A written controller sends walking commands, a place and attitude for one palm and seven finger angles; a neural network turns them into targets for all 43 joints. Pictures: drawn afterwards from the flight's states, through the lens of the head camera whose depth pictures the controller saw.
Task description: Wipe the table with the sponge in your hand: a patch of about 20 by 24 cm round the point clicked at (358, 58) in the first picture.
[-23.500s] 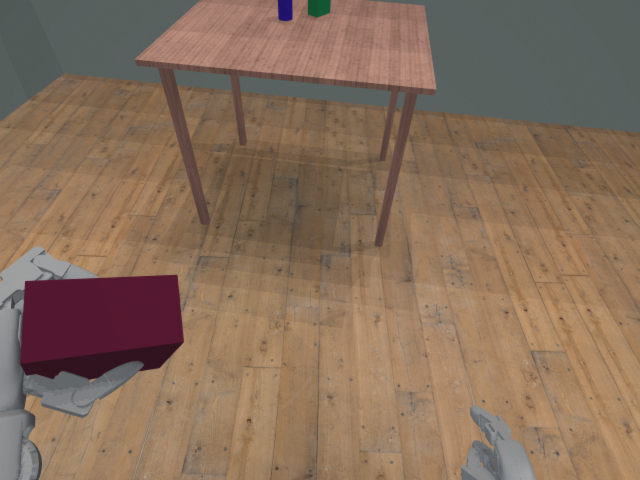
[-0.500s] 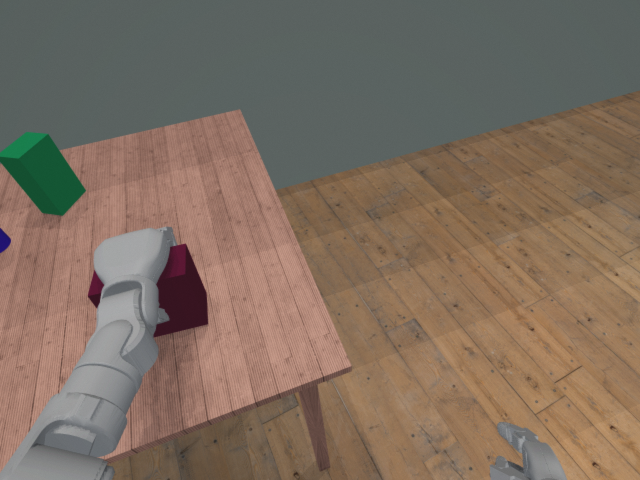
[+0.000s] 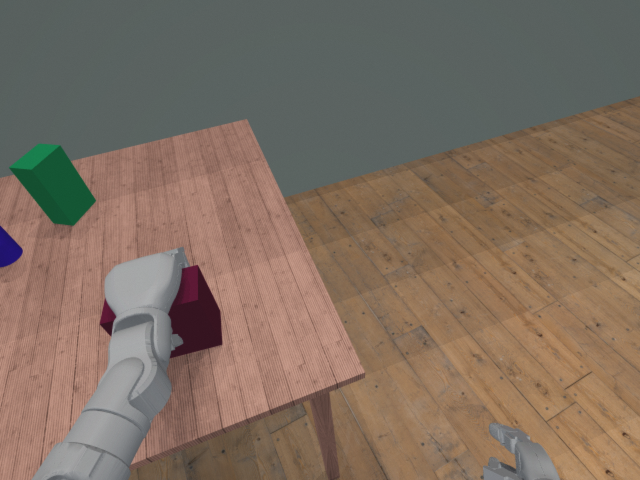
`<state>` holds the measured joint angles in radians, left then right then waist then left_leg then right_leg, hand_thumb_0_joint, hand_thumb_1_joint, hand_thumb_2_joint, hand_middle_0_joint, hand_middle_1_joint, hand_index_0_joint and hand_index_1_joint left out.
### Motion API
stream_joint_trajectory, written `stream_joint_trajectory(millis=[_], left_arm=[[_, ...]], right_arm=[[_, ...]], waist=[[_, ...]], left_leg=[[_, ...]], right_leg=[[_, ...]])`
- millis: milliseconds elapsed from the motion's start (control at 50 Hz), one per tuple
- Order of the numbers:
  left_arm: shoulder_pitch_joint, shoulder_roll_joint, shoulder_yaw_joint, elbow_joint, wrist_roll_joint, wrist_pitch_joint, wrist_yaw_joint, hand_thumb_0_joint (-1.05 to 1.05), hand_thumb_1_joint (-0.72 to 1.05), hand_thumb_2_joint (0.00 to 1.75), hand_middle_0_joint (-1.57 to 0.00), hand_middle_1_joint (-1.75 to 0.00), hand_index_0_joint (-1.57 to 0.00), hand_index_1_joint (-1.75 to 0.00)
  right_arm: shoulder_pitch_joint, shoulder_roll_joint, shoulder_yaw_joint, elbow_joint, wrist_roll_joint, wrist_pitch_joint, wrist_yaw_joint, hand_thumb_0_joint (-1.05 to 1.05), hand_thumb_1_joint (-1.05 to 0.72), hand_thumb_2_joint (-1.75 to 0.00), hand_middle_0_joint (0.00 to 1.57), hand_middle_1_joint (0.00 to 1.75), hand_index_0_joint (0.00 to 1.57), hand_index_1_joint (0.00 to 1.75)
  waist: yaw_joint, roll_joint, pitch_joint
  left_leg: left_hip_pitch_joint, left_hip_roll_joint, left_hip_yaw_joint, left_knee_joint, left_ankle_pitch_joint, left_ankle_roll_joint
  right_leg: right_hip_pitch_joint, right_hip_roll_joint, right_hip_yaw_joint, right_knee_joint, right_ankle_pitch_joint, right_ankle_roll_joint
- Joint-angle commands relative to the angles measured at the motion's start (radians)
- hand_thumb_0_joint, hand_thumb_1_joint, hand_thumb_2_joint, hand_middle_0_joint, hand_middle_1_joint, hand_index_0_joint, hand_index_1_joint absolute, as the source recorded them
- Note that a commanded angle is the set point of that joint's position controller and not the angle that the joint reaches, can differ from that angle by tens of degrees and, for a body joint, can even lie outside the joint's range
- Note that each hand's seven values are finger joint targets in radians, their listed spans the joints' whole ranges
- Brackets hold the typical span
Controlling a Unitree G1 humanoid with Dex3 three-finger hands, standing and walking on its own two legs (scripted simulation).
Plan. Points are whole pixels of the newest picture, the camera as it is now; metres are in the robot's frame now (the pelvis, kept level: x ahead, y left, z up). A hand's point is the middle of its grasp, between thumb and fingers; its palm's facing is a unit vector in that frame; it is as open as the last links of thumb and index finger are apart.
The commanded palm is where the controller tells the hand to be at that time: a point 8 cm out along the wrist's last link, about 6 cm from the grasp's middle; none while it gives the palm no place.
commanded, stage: wipe back along the middle lane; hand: left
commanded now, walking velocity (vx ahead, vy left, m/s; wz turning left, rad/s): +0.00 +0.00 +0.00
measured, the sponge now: (172, 323) +0.32 +0.25 +0.00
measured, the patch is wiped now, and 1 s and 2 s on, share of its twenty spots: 0.75 0.75 0.75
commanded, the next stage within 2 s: slide across to the third lane in 0.54 s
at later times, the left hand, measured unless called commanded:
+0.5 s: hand (166, 348) +0.26 +0.22 +0.05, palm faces +0.05 -0.11 -0.99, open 10.1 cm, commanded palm +0.22 +0.21 +0.10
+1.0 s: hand (204, 346) +0.26 +0.17 +0.05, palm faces -0.02 -0.10 -1.00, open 10.1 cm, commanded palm +0.24 +0.16 +0.11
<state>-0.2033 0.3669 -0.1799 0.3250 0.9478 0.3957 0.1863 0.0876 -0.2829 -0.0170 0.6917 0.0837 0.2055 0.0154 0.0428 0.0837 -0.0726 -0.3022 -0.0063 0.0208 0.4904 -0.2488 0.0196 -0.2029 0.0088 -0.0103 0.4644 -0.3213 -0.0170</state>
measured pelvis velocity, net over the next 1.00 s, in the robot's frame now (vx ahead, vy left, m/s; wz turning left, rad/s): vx -0.02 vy -0.03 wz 0.01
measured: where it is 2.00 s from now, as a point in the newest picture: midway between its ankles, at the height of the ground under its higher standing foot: outside the picture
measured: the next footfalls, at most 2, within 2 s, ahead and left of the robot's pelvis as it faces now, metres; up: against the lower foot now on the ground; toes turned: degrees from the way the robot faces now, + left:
none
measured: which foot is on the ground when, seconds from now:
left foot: down 0.00-1.00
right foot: down 0.00-1.00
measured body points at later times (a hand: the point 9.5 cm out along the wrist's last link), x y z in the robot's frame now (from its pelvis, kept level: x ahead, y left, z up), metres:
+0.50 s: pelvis +0.00 -0.01 +0.00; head -0.02 -0.05 +0.45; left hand +0.25 +0.22 +0.11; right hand +0.24 -0.21 -0.08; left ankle +0.00 +0.11 -0.74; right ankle -0.05 -0.11 -0.74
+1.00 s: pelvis -0.02 -0.03 +0.00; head -0.03 -0.08 +0.45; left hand +0.26 +0.17 +0.11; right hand +0.21 -0.24 -0.10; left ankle +0.00 +0.11 -0.74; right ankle -0.05 -0.11 -0.74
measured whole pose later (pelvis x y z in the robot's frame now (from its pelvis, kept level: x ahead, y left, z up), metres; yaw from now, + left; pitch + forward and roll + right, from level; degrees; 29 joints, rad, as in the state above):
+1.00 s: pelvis -0.02 -0.03 +0.00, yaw +0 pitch -1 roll +1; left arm -0.06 0.30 -0.34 0.09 0.95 0.48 0.14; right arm 0.01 -0.29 -0.01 0.70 0.08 0.16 0.02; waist 0.08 0.12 -0.04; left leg -0.22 0.01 0.01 0.45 -0.21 -0.01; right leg -0.14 0.03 -0.02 0.48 -0.32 -0.05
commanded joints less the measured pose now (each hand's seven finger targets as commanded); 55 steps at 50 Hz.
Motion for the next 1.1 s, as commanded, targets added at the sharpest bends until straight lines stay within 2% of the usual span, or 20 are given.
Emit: stream_joint_trajectory(millis=[0,40,80,120,180,220,260,280,360,380,460,480,540,580,600,680,760,780,940,1080], left_arm=[[-0.071,0.080,0.035,-0.183,-0.032,0.028,-0.021,0.00,0.10,1.30,-1.20,-1.60,-1.20,-1.60],[-0.047,0.026,-0.010,-0.223,-0.041,0.040,-0.025,0.00,0.10,1.30,-1.20,-1.60,-1.20,-1.60],[0.019,0.101,0.059,-0.237,-0.039,0.056,-0.021,0.00,0.10,1.30,-1.20,-1.60,-1.20,-1.60],[0.027,0.023,-0.012,-0.290,-0.042,0.064,-0.024,0.00,0.10,1.30,-1.20,-1.60,-1.20,-1.60],[0.093,0.070,0.023,-0.321,-0.027,0.078,-0.026,0.00,0.10,1.30,-1.20,-1.60,-1.20,-1.60],[0.096,0.028,-0.022,-0.346,-0.022,0.082,-0.031,0.00,0.10,1.30,-1.20,-1.60,-1.20,-1.60],[0.110,0.019,-0.037,-0.376,-0.017,0.088,-0.034,0.00,0.10,1.30,-1.20,-1.60,-1.20,-1.60],[0.126,0.060,0.002,-0.385,-0.013,0.091,-0.033,0.00,0.10,1.30,-1.20,-1.60,-1.20,-1.60],[0.153,0.024,-0.038,-0.420,-0.014,0.094,-0.039,0.00,0.10,1.30,-1.20,-1.60,-1.20,-1.60],[0.171,0.075,0.012,-0.427,-0.008,0.096,-0.037,0.00,0.10,1.30,-1.20,-1.60,-1.20,-1.60],[0.176,0.027,-0.044,-0.449,-0.005,0.098,-0.042,0.00,0.10,1.30,-1.20,-1.60,-1.20,-1.60],[0.171,0.059,-0.018,-0.446,0.003,0.102,-0.041,0.00,0.10,1.30,-1.20,-1.60,-1.20,-1.60],[0.101,0.006,-0.078,-0.433,0.004,0.106,-0.047,0.00,0.10,1.30,-1.20,-1.60,-1.20,-1.60],[0.115,0.077,-0.003,-0.417,0.005,0.103,-0.041,0.00,0.10,1.30,-1.20,-1.60,-1.20,-1.60],[0.120,0.011,-0.062,-0.423,0.001,0.099,-0.044,0.00,0.10,1.30,-1.20,-1.60,-1.20,-1.60],[0.034,0.043,-0.038,-0.447,-0.008,0.084,-0.042,0.00,0.10,1.30,-1.20,-1.60,-1.20,-1.60],[-0.033,-0.006,-0.093,-0.442,-0.018,0.064,-0.044,0.00,0.10,1.30,-1.20,-1.60,-1.20,-1.60],[-0.045,0.029,-0.067,-0.446,-0.014,0.063,-0.044,0.00,0.10,1.30,-1.20,-1.60,-1.20,-1.60],[-0.112,-0.070,-0.154,-0.413,-0.008,0.037,-0.033,0.00,0.10,1.30,-1.20,-1.60,-1.20,-1.60],[-0.162,-0.023,-0.105,-0.354,0.009,0.087,0.000,0.00,0.10,1.30,-1.20,-1.60,-1.20,-1.60]], right_arm=[[-0.200,-0.116,-0.031,-0.181,0.001,-0.051,0.008,0.00,-0.90,-0.90,0.20,0.30,0.20,0.30],[-0.212,-0.109,-0.032,-0.187,0.002,-0.055,0.016,0.00,-0.90,-0.90,0.20,0.30,0.20,0.30],[-0.224,-0.119,-0.030,-0.189,0.001,-0.054,0.018,0.00,-0.90,-0.90,0.20,0.30,0.20,0.30],[-0.233,-0.102,-0.027,-0.202,0.004,-0.056,0.024,0.00,-0.90,-0.90,0.20,0.30,0.20,0.30],[-0.243,-0.107,-0.024,-0.205,0.002,-0.058,0.029,0.00,-0.90,-0.90,0.20,0.30,0.20,0.30],[-0.247,-0.096,-0.020,-0.209,0.005,-0.060,0.029,0.00,-0.90,-0.90,0.20,0.30,0.20,0.30],[-0.256,-0.093,-0.017,-0.213,0.004,-0.060,0.033,0.00,-0.90,-0.90,0.20,0.30,0.20,0.30],[-0.258,-0.100,-0.018,-0.213,0.002,-0.060,0.033,0.00,-0.90,-0.90,0.20,0.30,0.20,0.30],[-0.274,-0.088,-0.011,-0.219,0.003,-0.062,0.033,0.00,-0.90,-0.90,0.20,0.30,0.20,0.30],[-0.276,-0.094,-0.012,-0.216,0.001,-0.060,0.033,0.00,-0.90,-0.90,0.20,0.30,0.20,0.30],[-0.290,-0.084,-0.006,-0.224,0.002,-0.064,0.034,0.00,-0.90,-0.90,0.20,0.30,0.20,0.30],[-0.294,-0.089,-0.007,-0.219,0.000,-0.062,0.032,0.00,-0.90,-0.90,0.20,0.30,0.20,0.30],[-0.305,-0.084,-0.004,-0.216,0.001,-0.063,0.026,0.00,-0.90,-0.90,0.20,0.30,0.20,0.30],[-0.307,-0.093,-0.007,-0.207,-0.002,-0.065,0.020,0.00,-0.90,-0.90,0.20,0.30,0.20,0.30],[-0.316,-0.082,-0.005,-0.215,0.001,-0.067,0.018,0.00,-0.90,-0.90,0.20,0.30,0.20,0.30],[-0.325,-0.088,-0.010,-0.206,-0.004,-0.070,0.009,0.00,-0.90,-0.90,0.20,0.30,0.20,0.30],[-0.318,-0.082,-0.013,-0.194,-0.003,-0.083,0.004,0.00,-0.90,-0.90,0.20,0.30,0.20,0.30],[-0.320,-0.086,-0.012,-0.192,-0.004,-0.083,0.002,0.00,-0.90,-0.90,0.20,0.30,0.20,0.30],[-0.320,-0.076,-0.019,-0.173,-0.003,-0.102,0.009,0.00,-0.90,-0.90,0.20,0.30,0.20,0.30],[-0.343,-0.080,-0.018,-0.151,-0.006,-0.088,0.022,0.00,-0.90,-0.90,0.20,0.30,0.20,0.30]], waist=[[0.017,-0.099,-0.195],[0.016,-0.108,-0.180],[0.036,-0.113,-0.181],[0.025,-0.115,-0.178],[0.035,-0.120,-0.173],[0.025,-0.131,-0.166],[0.025,-0.126,-0.169],[0.034,-0.117,-0.169],[0.030,-0.119,-0.149],[0.039,-0.112,-0.149],[0.035,-0.093,-0.122],[0.039,-0.097,-0.114],[0.024,-0.105,-0.082],[0.041,-0.122,-0.098],[0.034,-0.114,-0.108],[0.032,-0.121,-0.120],[0.020,-0.126,-0.120],[0.022,-0.117,-0.117],[0.017,-0.138,-0.140],[0.032,-0.165,-0.130]], left_leg=[[0.154,-0.013,-0.036,-0.021,0.345,0.028],[0.166,-0.008,-0.037,-0.018,0.357,0.028],[0.156,-0.010,-0.043,-0.023,0.362,0.023],[0.167,-0.008,-0.039,-0.018,0.369,0.026],[0.167,-0.009,-0.045,-0.019,0.383,0.022],[0.169,-0.013,-0.036,-0.009,0.389,0.025],[0.175,-0.012,-0.037,-0.007,0.397,0.025],[0.173,-0.012,-0.040,-0.014,0.392,0.022],[0.168,-0.017,-0.031,-0.013,0.367,0.024],[0.166,-0.015,-0.036,-0.022,0.354,0.020],[0.161,-0.020,-0.032,-0.025,0.314,0.025],[0.158,-0.017,-0.039,-0.036,0.291,0.022],[0.150,-0.017,-0.036,-0.046,0.215,0.029],[0.147,-0.020,-0.037,-0.053,0.199,0.027],[0.153,-0.024,-0.027,-0.045,0.198,0.031],[0.162,-0.025,-0.031,-0.052,0.181,0.033],[0.179,-0.027,-0.027,-0.047,0.182,0.041],[0.181,-0.026,-0.034,-0.059,0.174,0.038],[0.209,-0.025,-0.026,-0.050,0.212,0.038],[0.197,-0.023,-0.012,-0.054,0.216,0.029]], right_leg=[[0.050,0.035,-0.006,-0.016,0.435,-0.043],[0.035,0.036,-0.010,-0.019,0.438,-0.042],[0.056,0.039,0.010,-0.016,0.447,-0.046],[0.053,0.035,-0.006,-0.012,0.453,-0.041],[0.063,0.039,0.013,-0.008,0.471,-0.046],[0.065,0.035,0.008,-0.003,0.499,-0.042],[0.065,0.035,0.013,0.000,0.510,-0.042],[0.071,0.039,0.029,-0.002,0.503,-0.047],[0.072,0.033,0.025,-0.004,0.505,-0.043],[0.075,0.039,0.045,-0.009,0.486,-0.049],[0.059,0.035,0.035,-0.015,0.435,-0.047],[0.051,0.041,0.051,-0.023,0.395,-0.051],[0.016,0.037,0.038,-0.040,0.300,-0.047],[0.034,0.041,0.063,-0.050,0.280,-0.050],[0.038,0.035,0.049,-0.043,0.286,-0.045],[0.036,0.035,0.074,-0.066,0.270,-0.045],[0.032,0.027,0.060,-0.067,0.291,-0.039],[0.031,0.033,0.077,-0.077,0.266,-0.043],[0.030,0.028,0.052,-0.063,0.326,-0.041],[0.045,0.026,0.078,-0.079,0.346,-0.041]])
